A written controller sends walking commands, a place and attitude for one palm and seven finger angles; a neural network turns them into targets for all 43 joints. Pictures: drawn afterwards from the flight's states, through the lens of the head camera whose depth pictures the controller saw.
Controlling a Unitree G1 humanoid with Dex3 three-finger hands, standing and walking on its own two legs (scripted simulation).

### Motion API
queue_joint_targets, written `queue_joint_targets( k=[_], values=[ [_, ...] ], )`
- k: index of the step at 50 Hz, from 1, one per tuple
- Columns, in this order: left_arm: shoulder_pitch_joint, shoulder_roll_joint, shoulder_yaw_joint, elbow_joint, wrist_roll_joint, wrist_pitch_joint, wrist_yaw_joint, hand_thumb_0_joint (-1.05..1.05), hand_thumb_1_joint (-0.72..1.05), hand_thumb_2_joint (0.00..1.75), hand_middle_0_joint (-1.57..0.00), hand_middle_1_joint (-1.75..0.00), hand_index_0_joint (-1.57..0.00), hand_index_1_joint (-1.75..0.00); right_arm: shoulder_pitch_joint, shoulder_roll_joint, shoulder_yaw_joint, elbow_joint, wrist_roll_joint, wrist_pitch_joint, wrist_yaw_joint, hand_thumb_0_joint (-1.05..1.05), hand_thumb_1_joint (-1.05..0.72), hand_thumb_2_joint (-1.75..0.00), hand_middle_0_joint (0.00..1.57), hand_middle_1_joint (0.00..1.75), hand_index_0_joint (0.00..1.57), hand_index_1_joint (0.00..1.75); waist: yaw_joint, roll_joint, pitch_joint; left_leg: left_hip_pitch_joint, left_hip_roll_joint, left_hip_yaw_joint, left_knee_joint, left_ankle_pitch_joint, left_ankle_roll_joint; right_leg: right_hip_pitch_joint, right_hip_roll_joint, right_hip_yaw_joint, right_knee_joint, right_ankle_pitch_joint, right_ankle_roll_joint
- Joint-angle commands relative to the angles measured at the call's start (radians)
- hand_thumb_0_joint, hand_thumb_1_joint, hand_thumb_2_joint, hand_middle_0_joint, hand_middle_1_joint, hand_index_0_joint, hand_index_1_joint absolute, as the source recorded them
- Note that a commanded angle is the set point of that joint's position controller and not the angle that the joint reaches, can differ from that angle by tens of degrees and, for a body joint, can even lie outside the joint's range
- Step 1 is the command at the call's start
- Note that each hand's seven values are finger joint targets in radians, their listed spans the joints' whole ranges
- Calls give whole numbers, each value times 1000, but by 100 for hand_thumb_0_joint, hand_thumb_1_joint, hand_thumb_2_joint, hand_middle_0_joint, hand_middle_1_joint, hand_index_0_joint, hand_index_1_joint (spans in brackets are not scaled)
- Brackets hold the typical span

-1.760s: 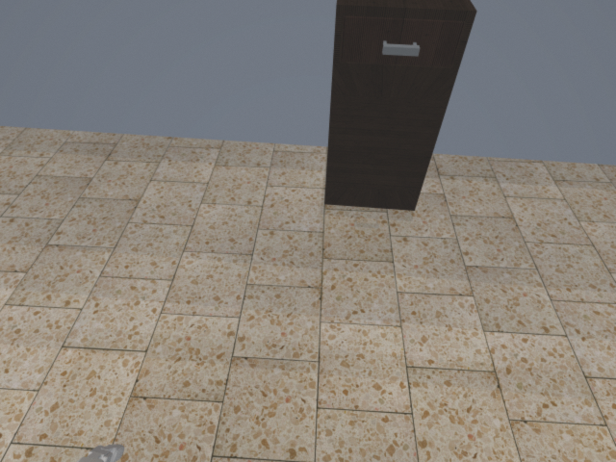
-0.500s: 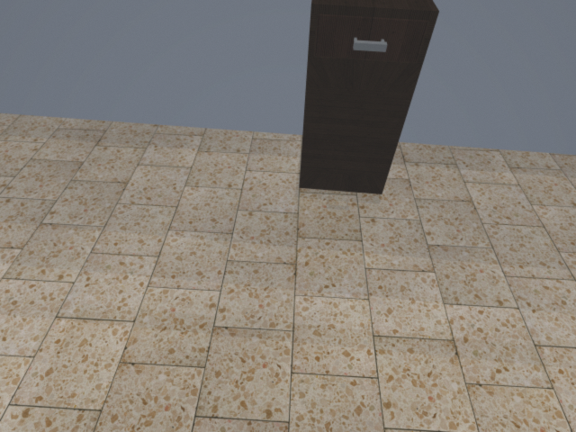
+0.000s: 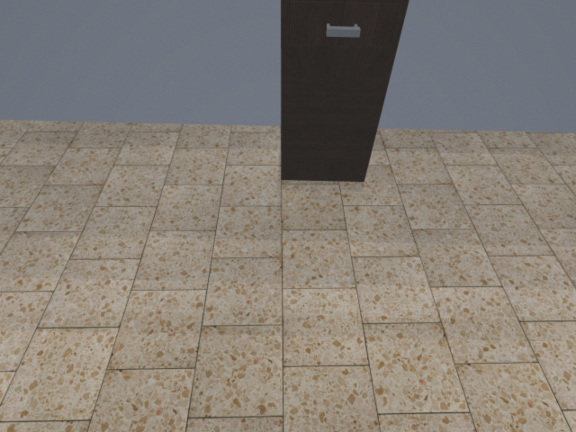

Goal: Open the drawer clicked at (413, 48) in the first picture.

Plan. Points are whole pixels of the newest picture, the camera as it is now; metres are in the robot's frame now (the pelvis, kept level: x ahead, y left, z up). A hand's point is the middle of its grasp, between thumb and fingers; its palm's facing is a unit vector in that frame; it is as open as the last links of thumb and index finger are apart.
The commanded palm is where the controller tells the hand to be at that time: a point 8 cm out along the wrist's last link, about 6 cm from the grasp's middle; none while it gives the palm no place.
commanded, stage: walk to a spot facing it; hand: left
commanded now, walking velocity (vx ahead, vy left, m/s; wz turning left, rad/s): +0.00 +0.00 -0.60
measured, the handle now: (342, 29) +1.36 -0.09 -0.01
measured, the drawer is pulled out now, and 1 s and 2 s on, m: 0.00 0.00 0.00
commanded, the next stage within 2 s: turn to face it in 1.98 s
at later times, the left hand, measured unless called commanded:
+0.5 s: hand out of the picture +0.06 +0.16 -0.15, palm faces -0.14 -0.97 -0.20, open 7.4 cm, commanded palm none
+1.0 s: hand (243, 269) +0.45 +0.13 -0.16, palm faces -0.53 -0.83 -0.18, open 7.4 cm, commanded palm none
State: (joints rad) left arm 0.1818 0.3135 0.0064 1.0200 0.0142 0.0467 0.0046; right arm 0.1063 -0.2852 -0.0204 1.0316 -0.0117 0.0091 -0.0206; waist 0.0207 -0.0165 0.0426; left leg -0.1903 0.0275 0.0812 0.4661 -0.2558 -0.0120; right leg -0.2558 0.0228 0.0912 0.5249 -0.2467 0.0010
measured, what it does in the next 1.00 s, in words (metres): walks ahead, turning right: left foot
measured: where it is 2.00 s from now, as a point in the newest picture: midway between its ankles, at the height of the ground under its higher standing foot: (373, 338)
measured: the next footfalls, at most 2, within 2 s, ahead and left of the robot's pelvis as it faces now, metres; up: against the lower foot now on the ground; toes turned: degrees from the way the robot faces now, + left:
left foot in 0.66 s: +0.26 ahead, +0.09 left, +0.00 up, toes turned -18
right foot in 1.26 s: +0.38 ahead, -0.20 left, +0.00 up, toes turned -50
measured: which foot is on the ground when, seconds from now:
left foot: down 0.00-0.12, up 0.14-0.64, down 0.66-1.00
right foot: down 0.00-0.66, up 0.68-1.00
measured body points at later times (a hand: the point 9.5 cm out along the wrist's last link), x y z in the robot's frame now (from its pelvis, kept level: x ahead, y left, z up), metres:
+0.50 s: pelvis +0.07 -0.02 +0.01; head +0.09 -0.03 +0.46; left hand +0.07 +0.22 -0.14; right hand +0.10 -0.29 -0.13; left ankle +0.15 +0.13 -0.68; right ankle +0.01 -0.10 -0.74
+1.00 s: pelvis +0.25 +0.01 +0.01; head +0.29 +0.03 +0.46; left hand +0.48 +0.18 -0.15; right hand +0.08 -0.17 -0.12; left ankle +0.23 +0.10 -0.74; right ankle +0.21 -0.15 -0.63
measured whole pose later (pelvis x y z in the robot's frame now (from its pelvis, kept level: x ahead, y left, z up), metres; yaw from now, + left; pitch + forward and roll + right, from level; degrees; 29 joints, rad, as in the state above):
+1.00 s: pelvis +0.25 +0.01 +0.01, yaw -35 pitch +0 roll -2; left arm 0.17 0.27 0.10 0.93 0.04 0.04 -0.04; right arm 0.42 -0.16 -0.04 1.05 -0.01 -0.08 -0.04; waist -0.01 -0.05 0.03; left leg -0.04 0.05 0.29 0.35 -0.32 0.04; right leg -0.69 -0.08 -0.02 1.16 -0.11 0.02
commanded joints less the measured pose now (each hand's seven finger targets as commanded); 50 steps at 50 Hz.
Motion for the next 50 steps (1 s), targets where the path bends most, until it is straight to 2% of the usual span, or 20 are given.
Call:
queue_joint_targets(
  k=[1,3,5,6,7,8,10,13,22,26,29,31,32,33,34,35,37,38,40,50],
  values=[
    [40,78,45,-104,6,-2,-6,0,90,90,-20,-30,-20,-30,23,-183,-60,-93,-3,-7,-9,0,-90,-90,20,30,20,30,-12,196,-50,43,306,-167,-101,272,145,-143,-20,-60,276,-127,10],
    [73,57,57,-120,7,0,-17,0,90,90,-20,-30,-20,-30,6,-182,-62,-115,-9,-10,-6,0,-90,-90,20,30,20,30,8,187,-58,-30,352,-160,-105,135,169,-78,-61,-73,306,-263,6],
    [223,48,69,-86,15,-13,-29,0,90,90,-20,-30,-20,-30,-54,-169,-63,-135,-12,-1,2,0,-90,-90,20,30,20,30,90,86,-64,-190,260,-49,100,-160,80,138,-45,-99,76,-117,-1],
    [272,135,85,-77,28,-33,-21,0,90,90,-20,-30,-20,-30,-28,-90,-49,-157,-2,10,11,0,-90,-90,20,30,20,30,97,-242,-23,-396,90,76,441,-364,-13,197,-205,232,-192,-281,-68],
    [290,201,91,-93,16,-43,-3,0,90,90,-20,-30,-20,-30,-71,-60,-38,-206,-5,6,19,0,-90,-90,20,30,20,30,102,-375,36,-548,8,7,661,-405,-36,108,-389,611,-395,-330,-174],
    [275,176,94,-107,7,-51,9,0,90,90,-20,-30,-20,-30,-114,-99,-46,-213,-6,0,18,0,-90,-90,20,30,20,30,97,-258,79,-532,40,-109,708,-283,-19,38,-354,645,-434,-398,-187],
    [172,112,80,-128,6,-69,4,0,90,90,-20,-30,-20,-30,-41,-89,-55,-177,-11,-19,27,0,-90,-90,20,30,20,30,13,-70,44,-492,77,-120,685,-105,-24,57,-284,461,-358,-299,-194],
    [193,77,80,-118,4,-92,0,0,90,90,-20,-30,-20,-30,23,-49,-57,-146,-14,-23,31,0,-90,-90,20,30,20,30,-4,-53,-28,-442,74,-86,633,-11,-44,106,-220,314,-317,-95,-180],
    [332,33,84,-56,13,-106,0,0,90,90,-20,-30,-20,-30,-75,-2,-57,-199,-11,-44,31,0,-90,-90,20,30,20,30,50,-104,-15,-523,62,-69,466,3,-62,229,-200,344,-292,34,-198],
    [321,47,87,-56,16,-101,6,0,90,90,-20,-30,-20,-30,-111,4,-53,-223,-4,-55,33,0,-90,-90,20,30,20,30,57,-123,0,-452,36,-59,343,-26,-53,210,-200,361,-265,107,-201],
    [261,64,96,-75,19,-94,10,0,90,90,-20,-30,-20,-30,-72,2,-52,-228,4,-67,30,0,-90,-90,20,30,20,30,29,-148,2,-266,14,-59,192,-56,-36,114,-191,358,-206,157,-184],
    [183,64,103,-95,12,-90,6,0,90,90,-20,-30,-20,-30,98,-28,-60,-177,5,-77,15,0,-90,-90,20,30,20,30,-58,-90,-32,60,-5,-50,13,29,-25,-71,-110,293,-76,121,-135],
    [178,26,101,-105,7,-89,-1,0,90,90,-20,-30,-20,-30,246,-99,-76,-132,3,-82,-1,0,-90,-90,20,30,20,30,-112,57,-112,317,99,-140,-48,-34,-6,-213,-27,215,122,66,-103],
    [207,-36,94,-122,-6,-88,-17,0,90,90,-20,-30,-20,-30,373,-214,-98,-106,-16,-86,-5,0,-90,-90,20,30,20,30,-137,367,-195,455,418,-526,-167,-204,88,-414,88,36,463,-311,-39],
    [192,-10,99,-139,3,-93,-19,0,90,90,-20,-30,-20,-30,353,-197,-86,-124,-13,-74,-2,0,-90,-90,20,30,20,30,-116,277,-140,326,509,-646,-262,-365,149,-449,33,-5,621,-324,-30],
    [126,-4,99,-131,12,-89,-23,0,90,90,-20,-30,-20,-30,288,-138,-76,-130,-13,-74,-1,0,-90,-90,20,30,20,30,-100,177,-42,172,460,-584,-305,-443,140,-461,-15,-16,720,-247,-27],
    [110,-14,101,-120,23,-71,-46,0,90,90,-20,-30,-20,-30,185,-37,-44,-140,-9,-84,-2,0,-90,-90,20,30,20,30,-31,144,89,-17,372,-376,-325,-328,96,-441,-92,-43,746,-99,-17],
    [141,-37,100,-108,26,-58,-52,0,90,90,-20,-30,-20,-30,174,-18,-39,-134,-10,-93,-4,0,-90,-90,20,30,20,30,-5,148,74,-22,326,-258,-311,-194,63,-414,-96,-47,736,-37,-8],
    [143,-57,96,-105,26,-42,-54,0,90,90,-20,-30,-20,-30,214,1,-35,-111,-6,-107,-9,0,-90,-90,20,30,20,30,-2,152,39,7,286,-118,-288,19,47,-403,-102,-60,731,35,7],
    [-91,-95,70,-155,25,-22,-59,0,90,90,-20,-30,-20,-30,414,24,-21,1,-6,-116,-20,0,-90,-90,20,30,20,30,-45,126,83,209,272,85,-249,480,39,-548,-100,-153,552,159,15]
  ],
)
